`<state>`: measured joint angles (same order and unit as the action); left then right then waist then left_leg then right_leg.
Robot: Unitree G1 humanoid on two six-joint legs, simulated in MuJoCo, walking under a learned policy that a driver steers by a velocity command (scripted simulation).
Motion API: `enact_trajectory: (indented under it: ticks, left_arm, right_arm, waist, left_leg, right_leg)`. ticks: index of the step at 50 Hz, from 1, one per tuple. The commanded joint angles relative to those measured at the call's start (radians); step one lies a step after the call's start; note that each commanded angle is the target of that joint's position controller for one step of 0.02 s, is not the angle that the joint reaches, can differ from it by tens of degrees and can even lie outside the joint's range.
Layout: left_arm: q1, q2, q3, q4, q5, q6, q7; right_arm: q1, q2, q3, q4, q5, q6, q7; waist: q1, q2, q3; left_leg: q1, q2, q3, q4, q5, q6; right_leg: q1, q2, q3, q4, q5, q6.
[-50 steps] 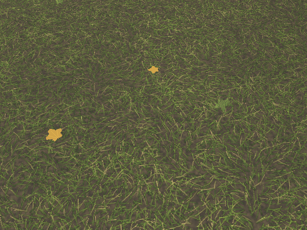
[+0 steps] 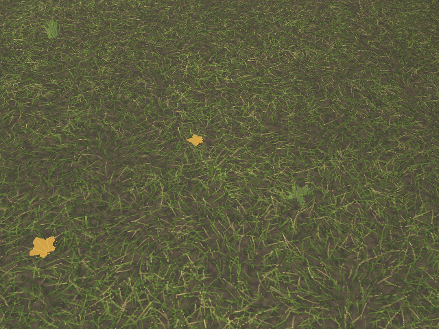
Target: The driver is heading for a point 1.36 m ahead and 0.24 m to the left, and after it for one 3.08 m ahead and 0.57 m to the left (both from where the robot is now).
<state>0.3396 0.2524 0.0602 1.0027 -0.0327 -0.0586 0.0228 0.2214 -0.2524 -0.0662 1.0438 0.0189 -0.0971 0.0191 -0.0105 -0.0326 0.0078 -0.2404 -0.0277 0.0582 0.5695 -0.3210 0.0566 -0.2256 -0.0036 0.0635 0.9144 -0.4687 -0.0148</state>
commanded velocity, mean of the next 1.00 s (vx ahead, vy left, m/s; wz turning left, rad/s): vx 0.21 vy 0.00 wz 0.27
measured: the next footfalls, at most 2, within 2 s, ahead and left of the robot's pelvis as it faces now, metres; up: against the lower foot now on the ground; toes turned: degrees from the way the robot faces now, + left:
right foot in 0.40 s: +0.38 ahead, -0.15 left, +0.00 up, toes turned +0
left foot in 0.90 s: +0.31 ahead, +0.09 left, +0.00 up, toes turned +22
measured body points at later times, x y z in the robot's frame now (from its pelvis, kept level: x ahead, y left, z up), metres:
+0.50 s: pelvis +0.22 -0.05 -0.01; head +0.26 -0.06 +0.44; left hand +0.41 +0.20 -0.10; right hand +0.20 -0.32 -0.15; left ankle +0.05 +0.08 -0.65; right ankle +0.34 -0.14 -0.73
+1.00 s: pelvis +0.28 -0.01 +0.01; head +0.31 +0.03 +0.45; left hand +0.32 +0.30 -0.13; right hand +0.50 -0.24 -0.09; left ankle +0.27 +0.08 -0.73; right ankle +0.32 -0.15 -0.67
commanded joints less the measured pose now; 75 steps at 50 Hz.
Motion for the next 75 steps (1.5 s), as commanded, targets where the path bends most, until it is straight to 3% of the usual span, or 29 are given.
enact_trajectory:
  ticks: [1, 5, 10, 16, 18, 20, 21, 22, 23, 24, 25, 27, 29, 36, 41, 44, 45, 46, 47, 49, 51, 53, 57, 63, 65, 66, 67, 68, 75]
  left_arm:
    - [-0.126, 0.083, 0.015, -0.113, -0.019, -0.054, -0.012]
    - [-0.164, 0.068, 0.027, -0.117, 0.008, -0.040, -0.023]
    - [-0.348, 0.023, 0.005, -0.185, 0.012, -0.029, -0.029]
    - [-0.470, 0.045, -0.003, -0.233, 0.011, -0.040, -0.056]
    - [-0.380, 0.097, 0.017, -0.216, 0.018, -0.046, -0.056]
    - [-0.134, 0.175, 0.051, -0.144, 0.035, -0.052, -0.041]
    - [-0.012, 0.258, 0.064, -0.127, 0.062, -0.049, -0.028]
    - [-0.018, 0.265, 0.053, -0.140, 0.061, -0.035, -0.035]
    - [-0.066, 0.189, 0.036, -0.166, 0.046, -0.022, -0.034]
    - [-0.169, 0.149, 0.022, -0.182, 0.034, -0.017, -0.028]
    - [-0.233, 0.113, 0.009, -0.183, 0.031, -0.016, -0.025]
    - [-0.306, 0.090, 0.004, -0.174, 0.057, -0.018, -0.028]
    - [-0.331, 0.093, 0.005, -0.168, 0.070, -0.021, -0.024]
    - [-0.322, 0.169, 0.028, -0.153, 0.050, 0.009, 0.029]
    - [-0.286, 0.206, 0.042, -0.147, 0.030, 0.045, 0.026]
    - [-0.251, 0.189, 0.043, -0.131, 0.009, 0.064, 0.021]
    - [-0.204, 0.148, 0.035, -0.120, 0.022, 0.068, 0.014]
    - [-0.236, 0.086, 0.017, -0.168, 0.069, 0.062, 0.000]
    - [-0.320, 0.119, 0.027, -0.192, 0.058, 0.055, 0.002]
    - [-0.316, 0.144, 0.039, -0.173, 0.018, 0.059, 0.008]
    - [-0.287, 0.152, 0.046, -0.141, 0.034, 0.065, 0.019]
    - [-0.265, 0.136, 0.045, -0.128, 0.030, 0.064, 0.018]
    - [-0.298, 0.095, 0.024, -0.124, 0.029, 0.065, 0.014]
    - [-0.253, 0.106, 0.020, -0.090, 0.026, 0.057, 0.000]
    - [-0.210, 0.146, 0.021, -0.070, 0.052, 0.047, -0.004]
    - [-0.217, 0.216, 0.034, -0.068, 0.049, 0.047, -0.001]
    - [-0.253, 0.171, 0.024, -0.057, 0.036, 0.048, -0.007]
    - [-0.280, 0.127, 0.015, -0.062, 0.034, 0.044, -0.013]
    - [-0.246, 0.123, 0.002, -0.009, 0.034, 0.027, -0.004]
  right_arm:
    - [0.119, -0.101, -0.005, -0.004, -0.013, -0.022, 0.007]
    - [0.142, -0.076, 0.018, -0.002, -0.016, -0.008, -0.001]
    - [0.174, -0.134, 0.012, -0.007, -0.021, 0.008, -0.029]
    - [0.233, -0.126, 0.007, 0.017, -0.008, 0.024, -0.036]
    - [0.205, -0.147, -0.001, 0.008, -0.010, 0.035, -0.039]
    - [0.164, -0.138, 0.003, -0.022, -0.009, 0.042, -0.038]
    - [0.201, -0.082, 0.022, -0.057, -0.040, 0.038, -0.035]
    - [0.355, 0.020, 0.050, -0.038, -0.014, 0.033, -0.036]
    - [0.302, -0.105, 0.013, -0.031, 0.009, 0.033, -0.036]
    - [0.202, -0.127, 0.000, -0.068, 0.027, 0.042, -0.043]
    - [0.168, -0.109, -0.003, -0.072, 0.020, 0.058, -0.053]
    - [0.193, -0.074, -0.015, -0.083, 0.005, 0.104, -0.067]
    - [0.198, -0.055, -0.023, -0.109, 0.003, 0.128, -0.073]
    - [0.025, -0.087, -0.037, -0.234, -0.008, 0.145, -0.051]
    - [-0.045, -0.101, -0.042, -0.289, -0.004, 0.150, -0.021]
    - [0.013, -0.121, -0.055, -0.285, -0.011, 0.147, -0.013]
    - [0.055, -0.196, -0.078, -0.282, -0.013, 0.145, -0.026]
    - [0.067, -0.306, -0.095, -0.303, -0.019, 0.145, -0.047]
    - [0.080, -0.282, -0.082, -0.320, -0.053, 0.120, -0.038]
    - [-0.013, -0.229, -0.069, -0.327, -0.036, 0.085, -0.037]
    - [-0.089, -0.163, -0.043, -0.337, -0.016, 0.083, -0.047]
    - [-0.087, -0.138, -0.029, -0.331, -0.028, 0.080, -0.052]
    - [-0.085, -0.146, -0.025, -0.303, -0.029, 0.080, -0.056]
    - [-0.115, -0.129, -0.010, -0.262, -0.019, 0.091, -0.045]
    - [-0.069, -0.097, 0.003, -0.240, -0.025, 0.085, -0.042]
    - [-0.017, -0.099, -0.001, -0.235, -0.041, 0.077, -0.035]
    - [-0.024, -0.074, 0.004, -0.229, -0.043, 0.078, -0.037]
    - [-0.084, -0.101, -0.001, -0.226, -0.040, 0.083, -0.039]
    - [-0.102, -0.095, -0.006, -0.177, -0.027, 0.101, -0.044]
  waist:
    - [-0.046, 0.127, 0.048]
    - [-0.027, 0.115, 0.055]
    - [-0.056, 0.103, 0.097]
    - [-0.056, 0.115, 0.131]
    - [0.009, 0.145, 0.053]
    - [0.129, 0.128, -0.107]
    - [0.126, -0.040, -0.272]
    - [0.066, -0.264, -0.493]
    - [0.085, -0.129, -0.456]
    - [0.058, -0.101, -0.276]
    - [0.028, -0.038, -0.176]
    - [-0.031, -0.076, -0.091]
    - [-0.049, -0.086, -0.061]
    - [-0.020, -0.057, -0.069]
    - [0.002, -0.054, -0.064]
    - [-0.035, -0.032, -0.078]
    - [-0.028, 0.110, -0.078]
    - [0.012, 0.409, -0.071]
    - [-0.049, 0.293, -0.144]
    - [-0.003, 0.154, -0.123]
    - [0.027, 0.137, -0.121]
    - [0.039, 0.137, -0.136]
    - [0.014, 0.150, -0.109]
    - [0.032, 0.150, -0.055]
    - [0.030, 0.071, -0.084]
    - [-0.032, -0.050, -0.093]
    - [-0.041, -0.124, -0.099]
    - [-0.015, -0.090, -0.068]
    - [0.016, -0.001, -0.039]
  left_leg:
    - [0.355, 0.339, -0.538, -0.371, -0.008, 0.183]
    - [0.283, 0.250, -0.293, -0.416, 0.267, 0.134]
    - [0.207, 0.230, -0.187, -0.470, 0.336, 0.135]
    - [0.221, 0.243, -0.123, -0.406, 0.537, 0.103]
    - [0.265, 0.246, -0.136, -0.279, 0.768, 0.069]
    - [0.177, 0.161, -0.114, 0.012, 0.809, 0.003]
    - [-0.079, 0.066, -0.086, 0.324, 0.347, -0.040]
    - [-0.286, -0.065, -0.127, 0.668, -0.407, -0.080]
    - [-0.286, -0.010, -0.216, 0.754, -0.371, -0.080]
    - [-0.355, 0.036, -0.155, 0.754, -0.304, -0.079]
    - [-0.337, 0.079, -0.128, 0.719, -0.236, -0.088]
    - [-0.203, 0.121, -0.116, 0.669, -0.153, -0.092]
    - [-0.171, 0.115, -0.090, 0.637, -0.117, -0.092]
    - [-0.221, 0.145, -0.066, 0.356, 0.031, -0.090]
    - [-0.171, 0.112, -0.007, 0.178, -0.021, -0.064]
    - [-0.013, 0.058, 0.023, -0.080, 0.136, -0.002]
    - [0.096, 0.130, -0.121, -0.190, 0.374, 0.051]
    - [0.256, 0.371, -0.467, -0.183, 0.779, 0.199]
    - [0.213, 0.430, -0.536, -0.212, 0.734, 0.322]
    - [0.199, 0.322, -0.350, -0.215, 0.633, 0.223]
    - [0.151, 0.281, -0.277, -0.218, 0.628, 0.171]
    - [0.139, 0.262, -0.241, -0.226, 0.648, 0.176]
    - [0.140, 0.247, -0.223, -0.236, 0.552, 0.171]
    - [0.061, 0.222, -0.244, -0.196, 0.445, 0.145]
    - [0.008, 0.153, -0.218, -0.152, 0.298, 0.054]
    - [-0.032, 0.073, -0.155, -0.109, 0.177, 0.015]
    - [0.027, 0.038, -0.115, -0.133, 0.108, -0.019]
    - [0.066, 0.041, -0.113, -0.131, 0.130, -0.031]
    - [0.075, 0.060, -0.126, -0.146, 0.254, -0.014]
  right_leg:
    - [-0.553, -0.060, 0.041, 0.306, 0.082, -0.054]
    - [-0.488, -0.116, -0.029, 0.131, 0.249, -0.030]
    - [-0.469, -0.092, -0.073, -0.178, 0.419, 0.021]
    - [-0.335, -0.039, -0.085, -0.377, 0.516, -0.013]
    - [-0.202, -0.002, -0.076, -0.399, 0.491, -0.041]
    - [0.150, -0.017, -0.067, -0.440, 0.696, -0.087]
    - [0.493, -0.245, 0.137, -0.334, 1.054, -0.156]
    - [0.699, -0.495, 0.464, -0.400, 1.132, -0.326]
    - [0.537, -0.431, 0.431, -0.477, 0.953, -0.291]
    - [0.375, -0.390, 0.278, -0.516, 0.825, -0.246]
    - [0.215, -0.339, 0.182, -0.567, 0.732, -0.215]
    - [-0.043, -0.284, 0.049, -0.652, 0.571, -0.188]
    - [-0.137, -0.277, -0.014, -0.705, 0.503, -0.215]
    - [-0.042, -0.328, -0.091, -0.743, 0.372, -0.231]
    - [0.063, -0.353, -0.129, -0.670, 0.393, -0.199]
    - [0.055, -0.305, -0.190, -0.505, 0.379, -0.099]
    - [-0.044, -0.221, -0.267, -0.308, 0.277, -0.017]
    - [-0.377, -0.063, -0.315, 0.013, -0.172, 0.084]
    - [-0.439, -0.012, -0.122, 0.197, -0.234, 0.088]
    - [-0.468, -0.048, -0.050, 0.239, -0.059, 0.059]
    - [-0.412, -0.059, -0.041, 0.221, 0.054, 0.065]
    - [-0.350, -0.050, -0.040, 0.187, 0.119, 0.071]
    - [-0.250, -0.056, -0.040, -0.082, 0.151, 0.081]
    - [-0.037, -0.033, -0.083, -0.418, 0.237, 0.051]
    - [0.132, -0.106, 0.005, -0.545, 0.570, 0.012]
    - [0.169, -0.170, 0.046, -0.488, 0.706, -0.033]
    - [0.074, -0.178, 0.063, -0.504, 0.541, -0.084]
    - [0.017, -0.147, 0.052, -0.526, 0.422, -0.069]
    - [0.037, -0.082, -0.017, -0.507, 0.405, -0.015]
Velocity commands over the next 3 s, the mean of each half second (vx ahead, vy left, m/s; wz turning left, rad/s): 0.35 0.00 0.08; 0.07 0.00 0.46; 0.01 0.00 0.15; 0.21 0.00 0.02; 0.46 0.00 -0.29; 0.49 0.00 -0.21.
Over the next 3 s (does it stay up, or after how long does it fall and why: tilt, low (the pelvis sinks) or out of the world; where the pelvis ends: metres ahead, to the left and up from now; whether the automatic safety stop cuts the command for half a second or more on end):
stays up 0.94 0.18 0.01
